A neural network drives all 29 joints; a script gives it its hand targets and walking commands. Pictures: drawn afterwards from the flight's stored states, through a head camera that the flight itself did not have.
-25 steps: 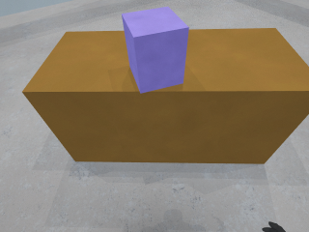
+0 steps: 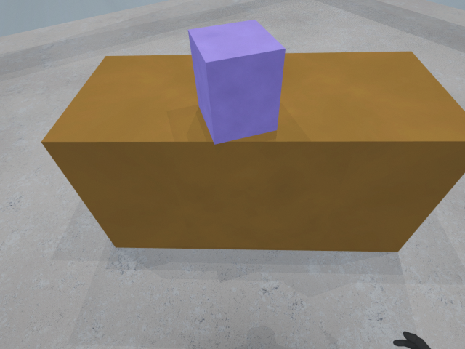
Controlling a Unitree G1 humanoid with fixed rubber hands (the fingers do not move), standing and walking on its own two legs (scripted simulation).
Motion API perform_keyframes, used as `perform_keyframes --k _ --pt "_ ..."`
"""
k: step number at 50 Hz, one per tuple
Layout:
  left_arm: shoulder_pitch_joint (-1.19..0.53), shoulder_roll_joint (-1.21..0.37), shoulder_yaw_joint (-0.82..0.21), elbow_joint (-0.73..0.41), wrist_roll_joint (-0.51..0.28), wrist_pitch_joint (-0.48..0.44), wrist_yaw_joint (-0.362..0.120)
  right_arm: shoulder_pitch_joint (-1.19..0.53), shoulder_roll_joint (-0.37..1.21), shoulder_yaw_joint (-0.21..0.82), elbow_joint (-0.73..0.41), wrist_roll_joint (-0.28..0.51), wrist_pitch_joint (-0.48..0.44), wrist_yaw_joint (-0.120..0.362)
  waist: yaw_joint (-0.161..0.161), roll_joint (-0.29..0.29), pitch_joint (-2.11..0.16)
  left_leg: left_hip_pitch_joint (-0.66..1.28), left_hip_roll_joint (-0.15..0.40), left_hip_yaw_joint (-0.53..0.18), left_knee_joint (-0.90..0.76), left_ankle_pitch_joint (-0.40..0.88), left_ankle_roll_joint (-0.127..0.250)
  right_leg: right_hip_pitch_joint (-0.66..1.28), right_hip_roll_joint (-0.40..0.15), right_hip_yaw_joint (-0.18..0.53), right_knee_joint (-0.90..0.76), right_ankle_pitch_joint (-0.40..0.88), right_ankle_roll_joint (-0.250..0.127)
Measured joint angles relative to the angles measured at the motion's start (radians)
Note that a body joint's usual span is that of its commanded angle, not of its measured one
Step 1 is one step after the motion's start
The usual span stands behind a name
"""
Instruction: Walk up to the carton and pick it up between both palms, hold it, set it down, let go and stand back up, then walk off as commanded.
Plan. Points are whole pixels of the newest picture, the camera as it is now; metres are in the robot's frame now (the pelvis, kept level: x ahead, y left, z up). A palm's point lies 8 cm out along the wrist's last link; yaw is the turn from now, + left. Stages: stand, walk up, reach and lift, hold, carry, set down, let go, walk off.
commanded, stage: walk off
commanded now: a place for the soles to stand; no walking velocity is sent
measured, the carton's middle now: (234, 82) +0.82 +0.01 +0.05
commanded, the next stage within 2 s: stand in 0.56 s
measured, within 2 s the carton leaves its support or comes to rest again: neither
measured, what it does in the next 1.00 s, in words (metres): stands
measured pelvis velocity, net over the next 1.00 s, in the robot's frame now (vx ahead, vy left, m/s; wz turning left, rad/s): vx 0.00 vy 0.00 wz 0.00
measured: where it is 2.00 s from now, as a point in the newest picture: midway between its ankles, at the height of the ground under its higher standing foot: outside the picture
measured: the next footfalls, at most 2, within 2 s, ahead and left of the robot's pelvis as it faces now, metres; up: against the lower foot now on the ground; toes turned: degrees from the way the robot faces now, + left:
none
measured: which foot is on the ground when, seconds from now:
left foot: down 0.00-1.00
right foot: down 0.00-1.00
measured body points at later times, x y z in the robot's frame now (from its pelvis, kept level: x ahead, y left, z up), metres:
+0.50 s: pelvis +0.00 -0.02 +0.00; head +0.02 -0.03 +0.45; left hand +0.07 +0.29 -0.12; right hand +0.11 -0.31 -0.11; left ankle +0.01 +0.09 -0.71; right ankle +0.03 -0.17 -0.71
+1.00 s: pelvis +0.00 +0.00 +0.00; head +0.01 +0.00 +0.45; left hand +0.07 +0.30 -0.12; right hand +0.14 -0.30 -0.10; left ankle +0.01 +0.09 -0.71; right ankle +0.03 -0.17 -0.71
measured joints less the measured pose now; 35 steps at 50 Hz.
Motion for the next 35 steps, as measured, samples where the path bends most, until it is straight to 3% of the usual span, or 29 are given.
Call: perform_keyframes --k 2,6,8,13,17,21,35 --pt "0.000 0.000 0.000 -0.001 0.000 0.000 0.000 0.005 0.000 0.000 0.000 0.000 0.000 0.000 0.000 0.000 0.009 -0.003 0.000 0.001 0.000 0.003 -0.002 0.004 0.000 0.000 -0.025 0.009 -0.009" --pt "0.000 0.000 0.000 0.009 0.000 0.000 0.000 0.005 0.000 0.000 0.000 0.000 0.004 0.000 0.000 0.002 0.018 -0.002 0.003 0.000 0.000 0.010 -0.010 0.011 0.000 0.000 -0.072 0.200 0.010" --pt "0.001 0.000 0.000 0.014 0.000 0.000 0.000 -0.004 0.000 0.000 0.000 0.000 0.011 0.000 0.000 0.004 0.016 -0.002 0.003 -0.001 0.000 0.010 -0.010 0.011 0.000 0.000 -0.069 0.184 0.026" --pt "0.001 0.000 0.000 0.015 0.000 0.000 -0.002 -0.002 0.000 0.000 0.000 0.000 0.011 0.003 0.000 0.004 0.010 -0.002 0.003 -0.001 -0.002 0.015 -0.010 0.010 0.000 -0.001 -0.065 0.167 0.015" --pt "0.001 0.000 0.000 0.016 0.000 0.000 -0.003 0.027 0.000 0.000 0.000 0.000 0.009 0.006 0.000 0.004 0.011 -0.002 0.003 -0.001 -0.009 0.016 -0.010 -0.002 0.000 -0.002 -0.034 0.070 0.006" --pt "0.001 0.000 0.000 0.024 0.000 0.000 -0.006 0.029 0.000 0.000 0.001 0.000 0.011 0.006 0.000 0.004 0.020 -0.002 0.004 -0.001 -0.010 0.012 -0.011 0.003 0.000 -0.002 -0.066 0.191 0.012" --pt "-0.017 0.000 0.000 0.016 0.000 0.005 -0.009 -0.022 0.000 0.000 0.001 0.000 -0.001 0.006 0.000 0.005 0.016 -0.002 0.005 -0.001 -0.010 -0.002 -0.014 0.011 -0.001 -0.003 -0.078 0.161 0.021"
